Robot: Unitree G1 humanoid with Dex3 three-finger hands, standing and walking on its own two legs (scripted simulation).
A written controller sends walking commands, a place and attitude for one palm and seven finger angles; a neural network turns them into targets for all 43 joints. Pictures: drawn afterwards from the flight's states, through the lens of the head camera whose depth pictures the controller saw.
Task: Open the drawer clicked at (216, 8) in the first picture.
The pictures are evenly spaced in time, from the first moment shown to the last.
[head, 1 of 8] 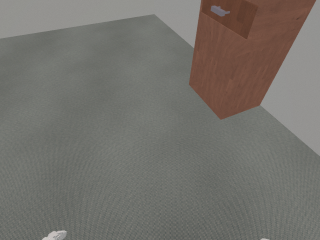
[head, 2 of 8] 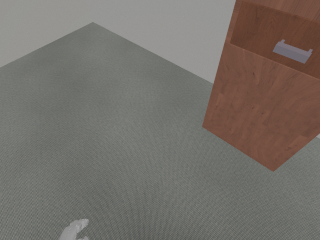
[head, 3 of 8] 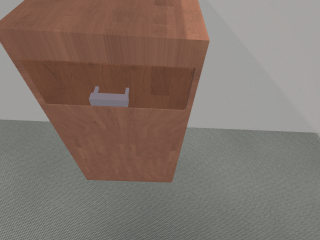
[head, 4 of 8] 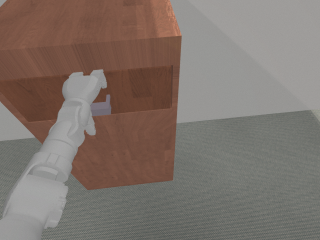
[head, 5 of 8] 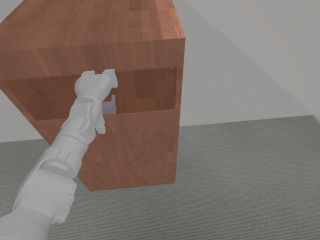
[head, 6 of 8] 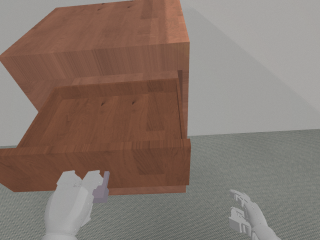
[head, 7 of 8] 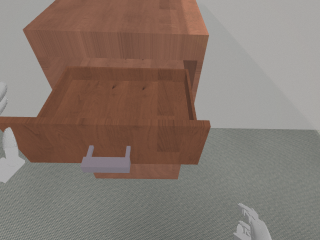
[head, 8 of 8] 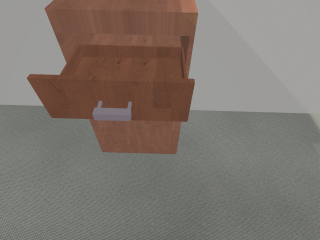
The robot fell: no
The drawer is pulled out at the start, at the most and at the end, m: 0.00 0.30 0.28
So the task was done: yes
